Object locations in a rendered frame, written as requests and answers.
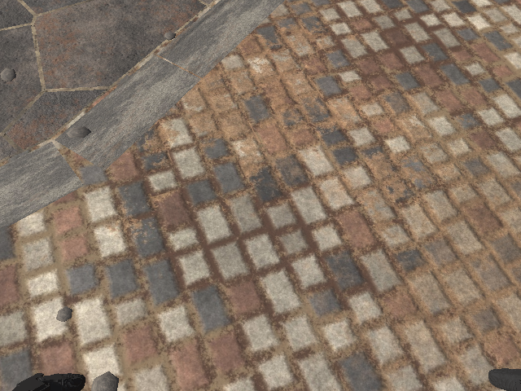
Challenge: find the robot right hand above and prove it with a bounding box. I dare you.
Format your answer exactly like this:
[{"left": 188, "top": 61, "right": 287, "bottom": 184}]
[{"left": 488, "top": 368, "right": 521, "bottom": 391}]

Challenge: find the robot left hand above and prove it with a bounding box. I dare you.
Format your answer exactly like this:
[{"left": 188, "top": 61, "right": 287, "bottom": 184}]
[{"left": 12, "top": 373, "right": 85, "bottom": 391}]

